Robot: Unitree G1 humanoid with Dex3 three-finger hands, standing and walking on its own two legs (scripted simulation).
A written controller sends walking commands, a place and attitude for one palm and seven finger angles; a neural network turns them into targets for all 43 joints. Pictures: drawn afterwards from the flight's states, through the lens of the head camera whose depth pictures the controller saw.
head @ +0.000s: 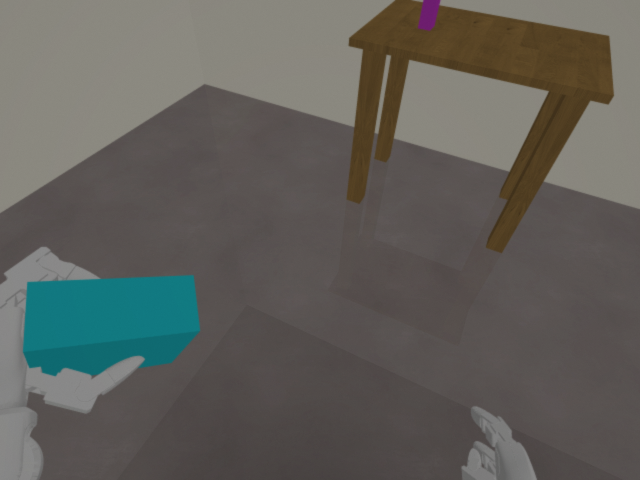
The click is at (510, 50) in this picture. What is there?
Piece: table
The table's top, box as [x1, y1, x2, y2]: [349, 0, 613, 104]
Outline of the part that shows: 349,38 350,46 608,104 613,96 609,39 606,35 440,5 435,25 428,31 419,29 417,27 422,2 412,0 395,0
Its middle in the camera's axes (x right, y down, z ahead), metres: +0.58 -0.71 +1.38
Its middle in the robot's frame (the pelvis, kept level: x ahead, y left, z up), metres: +1.54 -0.50 -0.03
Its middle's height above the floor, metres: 0.74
